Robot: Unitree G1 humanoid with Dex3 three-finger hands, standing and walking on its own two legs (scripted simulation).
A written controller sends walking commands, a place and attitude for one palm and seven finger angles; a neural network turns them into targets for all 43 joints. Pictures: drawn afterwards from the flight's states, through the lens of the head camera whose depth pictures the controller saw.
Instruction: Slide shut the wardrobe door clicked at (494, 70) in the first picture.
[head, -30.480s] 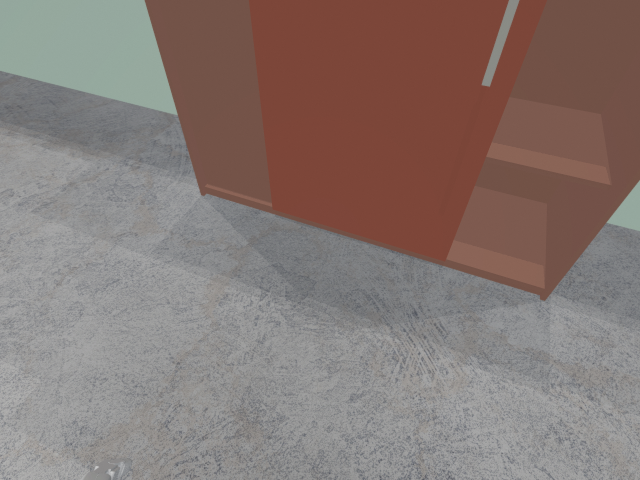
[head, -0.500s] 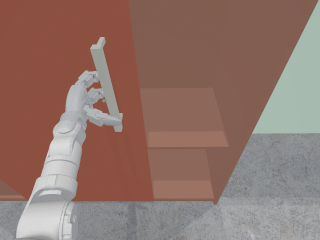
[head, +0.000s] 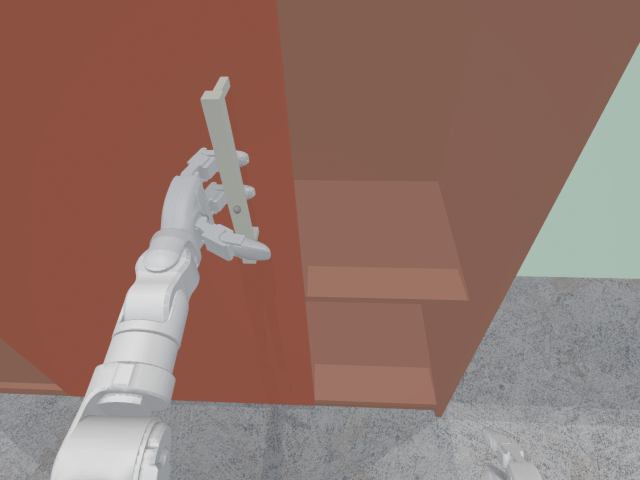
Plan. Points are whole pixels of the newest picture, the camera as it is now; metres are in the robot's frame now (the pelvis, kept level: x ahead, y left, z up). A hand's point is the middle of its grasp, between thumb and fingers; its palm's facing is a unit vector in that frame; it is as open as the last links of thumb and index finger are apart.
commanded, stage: slide the fingers in behind the handle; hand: left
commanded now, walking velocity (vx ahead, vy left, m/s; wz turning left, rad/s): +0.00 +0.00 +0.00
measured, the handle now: (238, 181) +0.46 +0.14 +0.15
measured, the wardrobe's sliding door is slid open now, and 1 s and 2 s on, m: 0.37 0.37 0.37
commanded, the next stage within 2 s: grip the handle and tug to test in 0.94 s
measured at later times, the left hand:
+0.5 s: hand (247, 204) +0.40 +0.11 +0.17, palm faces +0.02 -1.00 -0.01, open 14.2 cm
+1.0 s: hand (247, 204) +0.40 +0.11 +0.17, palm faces +0.01 -1.00 -0.01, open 14.2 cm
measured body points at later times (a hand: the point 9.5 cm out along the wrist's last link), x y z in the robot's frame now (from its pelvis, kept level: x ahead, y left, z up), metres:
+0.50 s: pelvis +0.00 +0.00 +0.00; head -0.01 -0.02 +0.45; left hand +0.39 +0.17 +0.17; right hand +0.14 -0.24 -0.11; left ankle -0.02 +0.10 -0.74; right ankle -0.01 -0.11 -0.74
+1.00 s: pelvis +0.00 +0.00 +0.00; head -0.01 -0.02 +0.45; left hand +0.39 +0.17 +0.17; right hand +0.15 -0.23 -0.11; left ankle -0.02 +0.10 -0.74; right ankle -0.01 -0.11 -0.74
